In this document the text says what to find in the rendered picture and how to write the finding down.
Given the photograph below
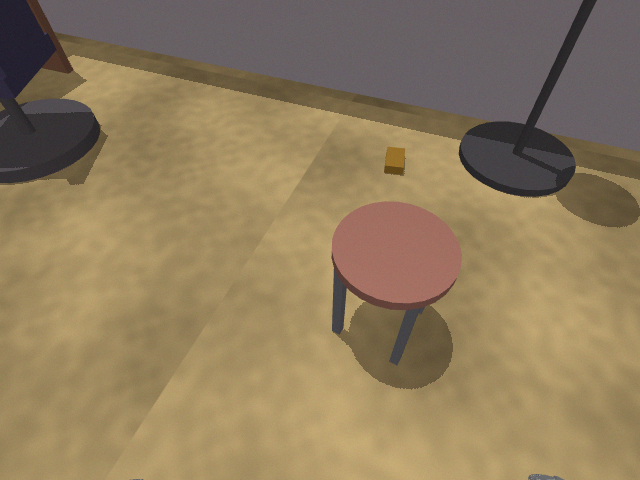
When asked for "small box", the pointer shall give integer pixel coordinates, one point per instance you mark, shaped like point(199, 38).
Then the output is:
point(394, 162)

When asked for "stool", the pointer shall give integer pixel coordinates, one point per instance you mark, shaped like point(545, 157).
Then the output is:
point(396, 256)

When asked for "coat stand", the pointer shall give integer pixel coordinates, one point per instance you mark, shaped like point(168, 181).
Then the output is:
point(520, 159)

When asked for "office chair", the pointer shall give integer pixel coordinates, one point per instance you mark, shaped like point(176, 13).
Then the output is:
point(41, 137)

